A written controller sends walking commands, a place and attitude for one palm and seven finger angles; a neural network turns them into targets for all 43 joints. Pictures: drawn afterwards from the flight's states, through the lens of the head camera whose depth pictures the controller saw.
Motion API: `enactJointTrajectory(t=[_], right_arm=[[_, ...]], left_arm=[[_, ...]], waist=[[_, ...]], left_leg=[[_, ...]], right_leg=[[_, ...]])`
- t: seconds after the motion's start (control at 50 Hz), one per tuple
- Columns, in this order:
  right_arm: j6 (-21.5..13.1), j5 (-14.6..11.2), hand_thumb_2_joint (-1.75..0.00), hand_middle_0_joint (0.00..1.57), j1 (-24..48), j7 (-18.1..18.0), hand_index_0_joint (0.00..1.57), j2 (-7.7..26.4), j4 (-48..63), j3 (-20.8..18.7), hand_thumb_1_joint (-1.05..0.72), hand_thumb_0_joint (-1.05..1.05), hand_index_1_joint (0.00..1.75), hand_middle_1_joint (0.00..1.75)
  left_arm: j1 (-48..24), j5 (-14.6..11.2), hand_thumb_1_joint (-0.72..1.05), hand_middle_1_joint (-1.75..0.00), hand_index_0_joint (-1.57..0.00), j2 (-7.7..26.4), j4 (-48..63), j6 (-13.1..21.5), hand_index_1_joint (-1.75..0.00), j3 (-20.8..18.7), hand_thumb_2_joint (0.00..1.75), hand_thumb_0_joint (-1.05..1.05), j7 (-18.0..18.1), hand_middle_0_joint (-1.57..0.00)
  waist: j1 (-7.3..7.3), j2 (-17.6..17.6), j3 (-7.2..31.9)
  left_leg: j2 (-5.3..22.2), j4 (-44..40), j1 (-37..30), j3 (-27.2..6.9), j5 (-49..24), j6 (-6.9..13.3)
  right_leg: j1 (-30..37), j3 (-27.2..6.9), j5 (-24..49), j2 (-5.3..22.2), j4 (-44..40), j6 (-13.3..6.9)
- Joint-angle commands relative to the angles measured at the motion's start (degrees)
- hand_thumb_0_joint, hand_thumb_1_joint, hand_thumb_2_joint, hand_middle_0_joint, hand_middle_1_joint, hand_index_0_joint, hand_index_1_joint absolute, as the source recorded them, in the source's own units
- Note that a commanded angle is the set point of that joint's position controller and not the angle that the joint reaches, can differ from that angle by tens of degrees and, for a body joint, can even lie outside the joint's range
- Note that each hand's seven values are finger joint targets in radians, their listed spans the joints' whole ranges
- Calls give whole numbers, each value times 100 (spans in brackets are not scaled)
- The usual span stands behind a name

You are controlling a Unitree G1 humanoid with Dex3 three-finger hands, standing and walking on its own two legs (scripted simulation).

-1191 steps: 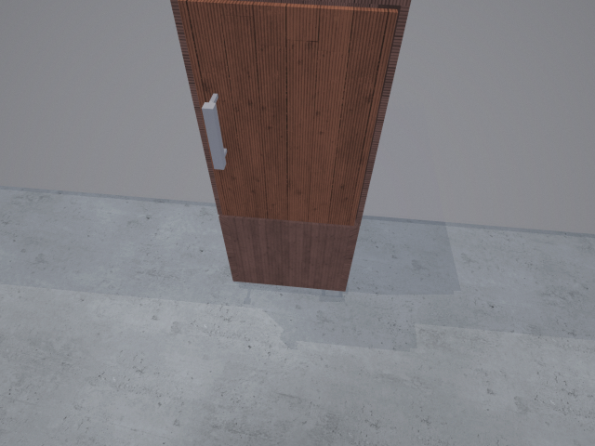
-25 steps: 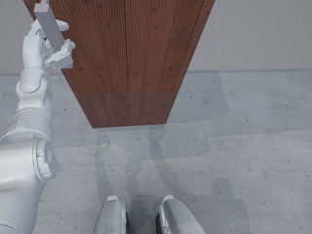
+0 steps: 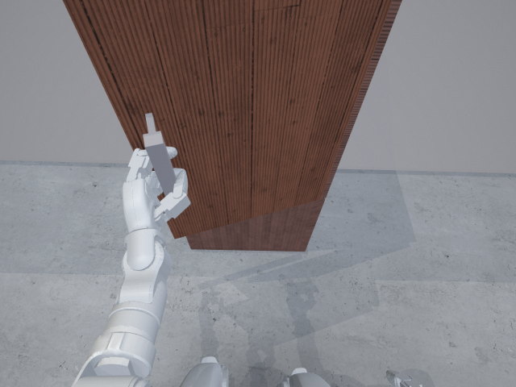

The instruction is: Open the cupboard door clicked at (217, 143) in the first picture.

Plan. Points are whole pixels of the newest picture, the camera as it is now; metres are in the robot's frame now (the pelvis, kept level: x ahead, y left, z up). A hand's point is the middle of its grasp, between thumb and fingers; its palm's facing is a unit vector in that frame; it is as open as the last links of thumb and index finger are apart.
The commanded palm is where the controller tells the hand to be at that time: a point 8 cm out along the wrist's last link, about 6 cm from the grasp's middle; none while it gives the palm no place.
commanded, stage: pull the door open along its arc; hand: left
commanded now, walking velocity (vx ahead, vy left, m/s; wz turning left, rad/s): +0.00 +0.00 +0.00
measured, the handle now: (164, 164) +0.46 +0.16 +0.06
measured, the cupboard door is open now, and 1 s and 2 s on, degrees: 19 42 44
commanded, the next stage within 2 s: open thumb and fingers to let go in 0.38 s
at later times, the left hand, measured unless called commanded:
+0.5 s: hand (243, 266) +0.28 +0.02 +0.05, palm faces +0.30 -0.95 -0.03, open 6.4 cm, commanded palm +0.24 +0.08 +0.04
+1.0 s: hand (237, 261) +0.29 +0.03 +0.05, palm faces +0.37 -0.93 -0.01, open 12.6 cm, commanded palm +0.25 +0.07 +0.04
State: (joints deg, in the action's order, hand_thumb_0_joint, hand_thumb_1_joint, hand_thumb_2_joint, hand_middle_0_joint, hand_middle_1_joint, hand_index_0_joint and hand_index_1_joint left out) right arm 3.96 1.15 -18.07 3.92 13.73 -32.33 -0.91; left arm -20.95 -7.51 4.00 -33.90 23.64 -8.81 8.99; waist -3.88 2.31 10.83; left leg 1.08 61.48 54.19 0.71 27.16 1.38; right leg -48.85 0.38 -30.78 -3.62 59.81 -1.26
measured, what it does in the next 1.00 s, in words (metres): stands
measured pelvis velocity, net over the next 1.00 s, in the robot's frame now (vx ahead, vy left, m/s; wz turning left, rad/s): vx -0.01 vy -0.05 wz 0.08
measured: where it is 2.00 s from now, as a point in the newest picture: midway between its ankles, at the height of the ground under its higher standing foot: outside the picture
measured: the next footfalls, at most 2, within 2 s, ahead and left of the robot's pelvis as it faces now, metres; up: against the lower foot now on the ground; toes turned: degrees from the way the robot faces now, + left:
none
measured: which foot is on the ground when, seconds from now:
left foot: down 0.00-1.00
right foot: down 0.00-1.00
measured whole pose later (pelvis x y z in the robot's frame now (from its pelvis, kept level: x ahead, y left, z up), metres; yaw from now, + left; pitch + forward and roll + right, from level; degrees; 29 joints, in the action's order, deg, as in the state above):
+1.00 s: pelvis -0.01 -0.05 +0.00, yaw +4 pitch +15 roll +1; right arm -0.8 3.8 -12.3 1.0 11.3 -34.7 -1.2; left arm 1.3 4.5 -6.3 -15.9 20.3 11.4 30.8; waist -0.9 2.6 10.2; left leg -0.7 60.3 50.3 -2.5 25.2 -2.2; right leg -45.7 3.8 -32.5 -2.1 63.0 -4.8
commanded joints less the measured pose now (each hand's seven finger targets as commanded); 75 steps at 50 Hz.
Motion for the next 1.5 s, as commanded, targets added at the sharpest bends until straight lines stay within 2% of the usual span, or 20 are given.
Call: enactJointTrajectory(t=[0.0, 0.06, 0.16, 0.3, 0.36, 0.46, 0.58, 0.66, 0.72, 0.86, 0.9, 1.04, 1.06, 1.12, 1.26, 1.38, 1.4, 1.42, 1.44, 1.48], right_arm=[[-171, 183, -90, 20, -158, 118, 20, 564, 602, -276, -90, 0, 30, 30], [-171, 244, -90, 20, 64, 151, 20, 517, 672, -288, -90, 0, 30, 30], [-177, 271, -90, 20, 392, 51, 20, 392, 796, -273, -90, 0, 30, 30], [-437, 244, -90, 20, 920, -108, 20, 164, 913, -111, -90, 0, 30, 30], [-514, 216, -90, 20, 1024, -127, 20, 124, 1006, -72, -90, 0, 30, 30], [-588, 257, -90, 20, 1135, -265, 20, 110, 760, 9, -90, 0, 30, 30], [-642, 292, -90, 20, 1177, -297, 20, 79, 683, -40, -90, 0, 30, 30], [-669, 300, -90, 20, 1004, -265, 20, 112, 705, -112, -90, 0, 30, 30], [-666, 282, -90, 20, 960, -277, 20, 131, 674, -130, -90, 0, 30, 30], [-729, 266, -90, 20, 953, -297, 20, 170, 646, -153, -90, 0, 30, 30], [-740, 267, -90, 20, 952, -288, 20, 169, 649, -151, -90, 0, 30, 30], [-748, 267, -90, 20, 941, -287, 20, 170, 673, -141, -90, 0, 30, 30], [-744, 270, -90, 20, 957, -281, 20, 178, 712, -148, -90, 0, 30, 30], [-747, 278, -90, 20, 956, -285, 20, 172, 694, -128, -90, 0, 30, 30], [-710, 270, -90, 20, 1042, -295, 20, 162, 736, -98, -90, 0, 30, 30], [-701, 287, -90, 20, 1090, -269, 20, 130, 732, -78, -90, 0, 30, 30], [-621, 201, -90, 20, 711, -199, 20, 414, 662, -97, -90, 0, 30, 30], [-600, 161, -90, 20, 726, -214, 20, 354, 816, -142, -90, 0, 30, 30], [-580, 143, -90, 20, 737, -253, 20, 373, 870, -141, -90, 0, 30, 30], [-586, 48, -90, 20, 777, -272, 20, 359, 1015, -118, -90, 0, 30, 30]], left_arm=[[-344, 545, 90, -135, -40, -50, 1577, 281, -135, 286, 90, 0, 1391, -40], [215, 931, 90, -135, -40, -485, 1858, 115, -135, 690, 90, 0, 2075, -40], [643, 1480, 90, -135, -40, -1047, 2522, -60, -135, 1672, 90, 0, 2239, -40], [1533, 1485, 90, -135, -40, -1820, 2964, -187, -135, 2536, 90, 0, 2228, -40], [2477, 1380, 90, -135, -40, -1651, 3291, -256, -135, 2425, 90, 0, 2173, -40], [1058, 1336, 90, -135, -40, -1322, 3098, -272, -135, 2077, 90, 0, 2397, -40], [1016, 1291, 48, -130, -37, -1222, 2841, -98, -130, 1870, 72, 0, 2352, -37], [1164, 1339, 20, -127, -35, -1292, 3016, -45, -127, 1985, 60, 0, 2272, -35], [1097, 1287, -1, -125, -33, -1306, 3116, -13, -125, 2043, 51, 0, 2201, -33], [1173, 1305, -50, -120, -30, -1299, 3056, 56, -120, 2096, 30, 0, 2164, -30], [1216, 1316, -50, -120, -30, -1311, 3029, 71, -120, 2106, 30, 0, 2174, -30], [1045, 1332, -50, -85, -24, -1366, 3032, 30, -85, 2114, 30, 0, 2279, -24], [1091, 1350, -50, -80, -23, -1345, 3068, 15, -80, 2100, 30, 0, 2292, -23], [923, 1349, -50, -65, -21, -1418, 3037, 4, -65, 2151, 30, 0, 2343, -21], [918, 1340, -50, -30, -15, -1387, 2885, -111, -30, 2045, 30, 0, 2446, -15], [930, 1343, -50, -30, -15, -1595, 2876, -207, -30, 2141, 30, 0, 2507, -15], [1013, 1970, -50, -30, -15, -858, 2992, 22, -30, 3320, 30, 0, 1283, -15], [849, 1706, -50, -30, -15, -482, 3280, 280, -30, 2859, 30, 0, 596, -15], [801, 1591, -50, -30, -15, -240, 3472, 454, -30, 2767, 30, 0, 162, -15], [1004, 1247, -50, -30, -15, -224, 3681, 567, -30, 2847, 30, 0, -597, -15]], waist=[[233, -117, 1961], [254, -511, 1931], [152, -557, 1728], [127, -584, 1226], [354, -586, 1339], [72, -751, 712], [215, -823, 1186], [236, -878, 1650], [159, -1005, 1602], [148, -1009, 1314], [163, -918, 1315], [163, -820, 1417], [236, -656, 1457], [163, -707, 1407], [263, -687, 1308], [275, -597, 1415], [-289, -844, 1092], [-92, -735, 1404], [2, -599, 1644], [21, -220, 1772]], left_leg=[[-58, -454, -1909, -112, -2655, -113], [-80, -457, -1779, -138, -2452, -99], [-107, -532, -1854, -101, -2118, -62], [-149, -642, -1824, -156, -1425, -53], [-182, -692, -1796, -156, -1479, -93], [-219, -457, -1337, -256, -926, -93], [-284, -321, -1050, -247, -844, -119], [-275, -317, -1169, -246, -1184, -102], [-269, -297, -1102, -245, -1144, -105], [-255, -325, -1092, -266, -1024, -91], [-248, -337, -1149, -243, -1004, -92], [-240, -386, -1348, -202, -1065, -73], [-238, -406, -1396, -207, -1146, -69], [-223, -404, -1450, -206, -1101, -69], [-216, -468, -1455, -229, -1125, -76], [-202, -468, -1578, -219, -1237, -83], [-227, -368, -1612, -233, -1285, 34], [-239, -314, -1541, -242, -1317, 58], [-259, -320, -1571, -245, -1346, 64], [-265, -322, -1810, -227, -1445, 61]], right_leg=[[777, 297, 2904, 27, -452, 31], [978, 291, 2863, 24, -500, 15], [1158, 182, 2889, 123, -701, -15], [1137, 103, 2406, 272, -1007, 17], [1485, 53, 2670, 316, -1042, 22], [954, -232, 2034, 463, -1215, 135], [1281, -675, 2098, 662, -1274, 221], [1541, -509, 2891, 624, -1024, 218], [1616, -630, 3145, 687, -1073, 296], [1373, -555, 2663, 652, -1126, 237], [1279, -499, 2557, 631, -1096, 219], [1144, -296, 2353, 528, -1029, 159], [1134, -224, 2309, 480, -972, 103], [1005, -160, 2179, 454, -963, 112], [948, -27, 1822, 357, -930, 18], [863, 80, 1834, 306, -847, -10], [610, -92, 2292, 356, -766, 27], [835, -148, 2535, 418, -699, 22], [1094, -259, 2779, 452, -656, 31], [1041, -228, 2728, 426, -608, -13]])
